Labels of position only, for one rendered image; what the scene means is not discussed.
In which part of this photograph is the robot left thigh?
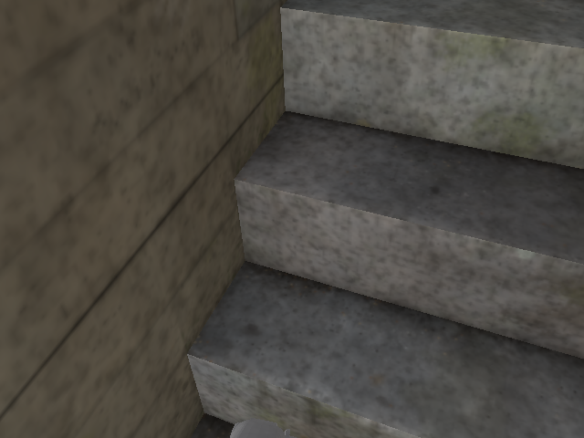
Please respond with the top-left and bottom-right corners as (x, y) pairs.
(231, 418), (297, 438)

